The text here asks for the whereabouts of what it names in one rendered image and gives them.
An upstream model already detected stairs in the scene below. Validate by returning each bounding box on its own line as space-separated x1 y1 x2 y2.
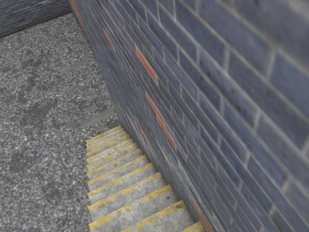
86 125 206 232

